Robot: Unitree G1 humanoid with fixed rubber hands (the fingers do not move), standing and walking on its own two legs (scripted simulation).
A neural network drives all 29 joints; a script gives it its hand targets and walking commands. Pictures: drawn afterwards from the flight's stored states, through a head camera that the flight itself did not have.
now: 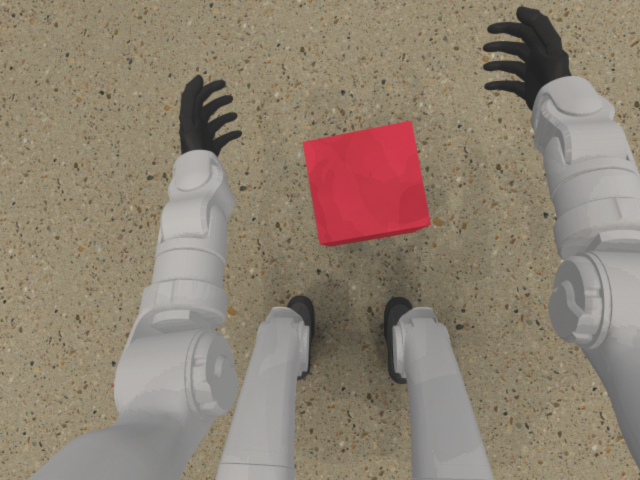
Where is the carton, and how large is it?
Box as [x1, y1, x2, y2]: [303, 120, 430, 246]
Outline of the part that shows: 411,120 303,142 319,243 330,246 412,232 430,224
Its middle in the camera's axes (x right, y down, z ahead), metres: +0.10 -0.09 +0.85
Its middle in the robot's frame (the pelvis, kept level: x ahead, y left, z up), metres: +0.48 -0.02 -0.51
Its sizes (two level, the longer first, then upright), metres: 0.210 0.200 0.250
